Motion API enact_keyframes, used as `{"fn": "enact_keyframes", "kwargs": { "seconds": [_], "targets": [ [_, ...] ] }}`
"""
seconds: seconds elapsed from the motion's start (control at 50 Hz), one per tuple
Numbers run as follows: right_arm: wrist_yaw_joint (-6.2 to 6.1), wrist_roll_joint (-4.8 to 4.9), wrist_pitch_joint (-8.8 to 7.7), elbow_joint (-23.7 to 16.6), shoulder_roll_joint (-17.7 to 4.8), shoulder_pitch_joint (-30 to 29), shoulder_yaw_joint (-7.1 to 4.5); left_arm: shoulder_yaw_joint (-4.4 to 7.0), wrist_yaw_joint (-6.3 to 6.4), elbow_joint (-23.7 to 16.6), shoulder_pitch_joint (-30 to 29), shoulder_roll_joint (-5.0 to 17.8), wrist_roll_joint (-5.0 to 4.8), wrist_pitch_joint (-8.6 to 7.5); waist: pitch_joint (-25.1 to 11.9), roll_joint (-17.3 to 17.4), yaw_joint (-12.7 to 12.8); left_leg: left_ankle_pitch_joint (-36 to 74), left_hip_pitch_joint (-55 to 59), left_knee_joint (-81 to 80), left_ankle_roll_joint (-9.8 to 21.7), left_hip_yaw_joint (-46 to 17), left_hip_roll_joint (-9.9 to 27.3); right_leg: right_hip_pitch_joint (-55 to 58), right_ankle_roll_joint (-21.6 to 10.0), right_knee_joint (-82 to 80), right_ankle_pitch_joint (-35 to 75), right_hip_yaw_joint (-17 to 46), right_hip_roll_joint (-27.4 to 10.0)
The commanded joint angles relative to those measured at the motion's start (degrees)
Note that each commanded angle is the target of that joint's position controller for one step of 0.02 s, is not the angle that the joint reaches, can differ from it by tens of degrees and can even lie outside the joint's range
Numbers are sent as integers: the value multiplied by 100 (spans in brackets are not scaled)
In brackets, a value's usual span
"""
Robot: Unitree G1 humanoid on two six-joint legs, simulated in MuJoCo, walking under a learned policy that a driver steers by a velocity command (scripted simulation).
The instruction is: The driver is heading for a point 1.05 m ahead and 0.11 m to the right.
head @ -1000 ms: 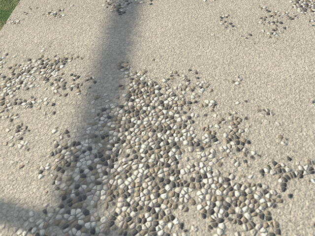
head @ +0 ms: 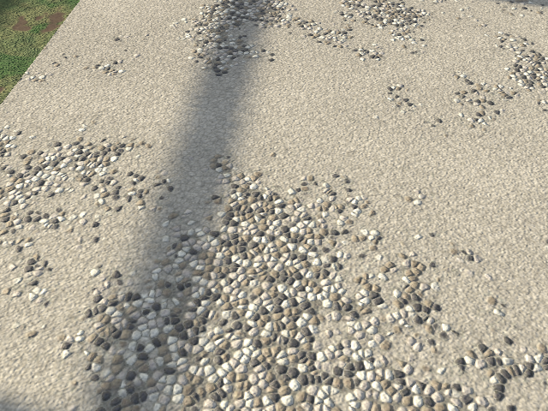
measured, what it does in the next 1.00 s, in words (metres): stands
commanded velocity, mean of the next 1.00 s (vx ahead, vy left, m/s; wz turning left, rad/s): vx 0.01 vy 0.00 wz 0.00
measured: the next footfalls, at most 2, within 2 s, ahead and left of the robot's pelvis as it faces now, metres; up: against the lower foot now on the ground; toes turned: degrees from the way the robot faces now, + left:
left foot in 1.66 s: +0.45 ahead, +0.03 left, +0.00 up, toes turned +4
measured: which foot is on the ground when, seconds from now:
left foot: down 0.00-1.00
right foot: down 0.00-1.00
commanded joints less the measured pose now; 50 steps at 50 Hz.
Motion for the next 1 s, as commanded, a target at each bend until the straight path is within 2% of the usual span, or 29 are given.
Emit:
{"fn": "enact_keyframes", "kwargs": {
  "seconds": [0.02, 0.9, 0.92, 0.96, 1.0],
  "targets": [
    [-16, -1, -20, -28, -436, 386, -61, 60, 17, -6, 388, 422, 1, -20, 305, 41, 2, 507, -421, -457, 165, -572, 618, 25, -110, -373, 314, 599, -578],
    [-30, -8, -54, 7, -182, 807, -75, 59, 38, 146, 650, 192, 0, -52, 388, 32, -8, 566, -415, -396, 161, -530, 609, 12, -117, -313, 411, 595, -578],
    [-28, -16, -52, 21, -160, 858, -69, 52, 35, 158, 687, 168, 6, -48, 269, 32, -11, 162, -375, -451, 172, -518, 565, 58, -123, -351, 21, 578, -532],
    [-19, -34, -20, -17, -308, 880, -142, 115, 23, 106, 667, 291, 18, -17, 383, 71, -23, -1135, -545, -384, 287, -505, 405, -131, -213, -181, -1200, 487, -324],
    [16, -57, 22, -122, -400, 913, -208, 163, -20, -18, 617, 331, 50, 15, 763, 155, -60, -2629, -912, -368, 510, -727, 419, -668, -371, 74, -2530, 501, -201]
  ]
}}
Keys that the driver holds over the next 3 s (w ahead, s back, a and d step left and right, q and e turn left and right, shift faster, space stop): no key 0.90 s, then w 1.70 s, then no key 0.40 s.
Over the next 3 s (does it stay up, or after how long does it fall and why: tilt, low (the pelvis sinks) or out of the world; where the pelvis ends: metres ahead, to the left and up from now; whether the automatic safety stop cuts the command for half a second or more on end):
stays up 0.97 -0.02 0.00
